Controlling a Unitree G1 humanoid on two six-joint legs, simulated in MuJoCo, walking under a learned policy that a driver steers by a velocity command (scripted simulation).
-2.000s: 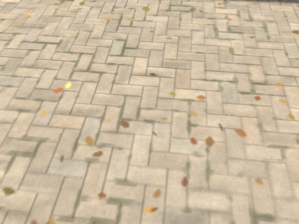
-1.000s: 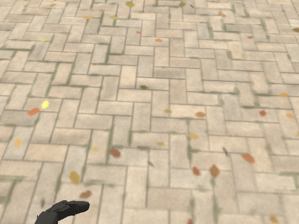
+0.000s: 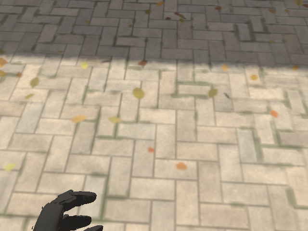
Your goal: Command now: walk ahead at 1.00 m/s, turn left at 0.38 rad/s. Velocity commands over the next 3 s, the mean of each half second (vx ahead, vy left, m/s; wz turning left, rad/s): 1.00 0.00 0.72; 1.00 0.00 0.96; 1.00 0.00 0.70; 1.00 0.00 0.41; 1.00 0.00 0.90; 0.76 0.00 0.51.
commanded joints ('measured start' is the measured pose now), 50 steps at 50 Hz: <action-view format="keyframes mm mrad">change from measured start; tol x32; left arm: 1 627 298 109 103 25 2 58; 39 -23 101 19 -218 -5 22 16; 45 689 333 114 -66 27 1 84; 50 397 157 85 -52 29 14 55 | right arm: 1 -84 -167 -32 -100 -22 8 -17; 17 -537 -61 5 -357 0 86 79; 23 63 -244 -82 -190 7 88 33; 50 -345 -179 -38 -393 -24 73 43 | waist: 1 346 16 -352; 2 183 -319 -533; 16 73 -12 108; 23 -234 -69 -213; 25 20 266 -189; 28 60 -98 -49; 44 296 62 -297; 46 145 -481 -498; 50 147 -7 -90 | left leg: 1 -498 137 -29 898 781 84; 2 -848 -16 -82 1285 -11 48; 21 -593 -29 214 535 423 151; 24 -138 32 -76 386 232 249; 26 116 322 -850 104 70 495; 34 -675 58 -402 -40 357 288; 43 -396 45 -411 434 964 104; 46 -1000 -104 -193 1248 -91 63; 50 -1041 106 -115 1172 150 45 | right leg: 1 852 -203 270 71 -383 -23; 3 982 -414 834 -255 -760 -104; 7 481 -288 292 -322 -318 1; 17 501 -152 -232 -395 506 134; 22 602 -245 -202 226 1126 116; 25 -175 70 -6 1223 -513 161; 40 162 -19 88 53 70 162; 44 758 -34 136 52 -202 120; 46 1042 -506 1040 -249 -748 11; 50 582 -308 462 -264 -468 21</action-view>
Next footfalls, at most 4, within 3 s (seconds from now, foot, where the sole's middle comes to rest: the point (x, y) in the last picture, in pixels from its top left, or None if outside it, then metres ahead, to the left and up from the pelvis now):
0.02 right None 0.23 -0.10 -0.75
0.48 left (122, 190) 0.62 0.11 -0.75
0.88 right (106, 110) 1.08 0.18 -0.75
1.34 left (19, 110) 1.12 0.64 -0.75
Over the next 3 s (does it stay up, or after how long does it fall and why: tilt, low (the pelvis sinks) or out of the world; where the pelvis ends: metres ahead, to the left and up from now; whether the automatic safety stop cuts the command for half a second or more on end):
stays up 1.16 1.92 0.02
